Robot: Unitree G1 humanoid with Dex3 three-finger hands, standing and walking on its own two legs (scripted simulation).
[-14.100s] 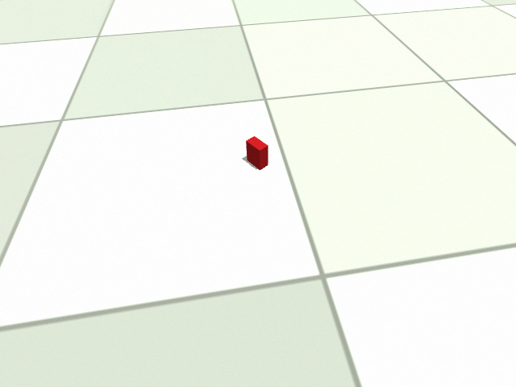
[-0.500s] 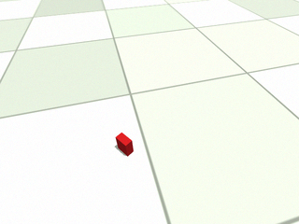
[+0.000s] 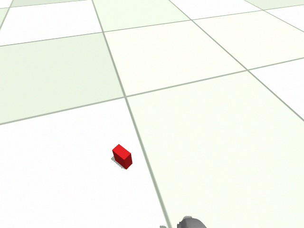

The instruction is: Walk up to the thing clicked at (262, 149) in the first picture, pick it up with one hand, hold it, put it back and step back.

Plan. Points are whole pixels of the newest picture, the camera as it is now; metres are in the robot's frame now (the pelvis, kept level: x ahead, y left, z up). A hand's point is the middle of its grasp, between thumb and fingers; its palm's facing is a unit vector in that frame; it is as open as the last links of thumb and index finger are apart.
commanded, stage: walk up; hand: left
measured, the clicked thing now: (122, 156) +0.68 +0.20 -0.70
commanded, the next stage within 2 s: none
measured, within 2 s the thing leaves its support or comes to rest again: neither
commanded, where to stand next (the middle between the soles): +0.32 -0.03 m, yaw +0 degrees
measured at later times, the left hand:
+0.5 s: hand (75, 210) +0.21 +0.24 -0.14, palm faces +0.00 -0.93 -0.37, open 7.4 cm
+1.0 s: hand (85, 184) +0.29 +0.24 -0.15, palm faces -0.01 -0.91 -0.42, open 7.4 cm
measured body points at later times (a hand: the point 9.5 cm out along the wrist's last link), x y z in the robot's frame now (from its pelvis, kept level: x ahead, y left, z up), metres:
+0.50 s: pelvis +0.17 -0.03 +0.00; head +0.19 -0.03 +0.44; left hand +0.21 +0.29 -0.11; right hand +0.24 -0.35 -0.11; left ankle +0.27 +0.12 -0.72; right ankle +0.16 -0.14 -0.74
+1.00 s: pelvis +0.25 -0.04 -0.02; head +0.27 -0.06 +0.43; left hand +0.29 +0.28 -0.13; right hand +0.35 -0.35 -0.14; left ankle +0.27 +0.10 -0.73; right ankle +0.28 -0.17 -0.74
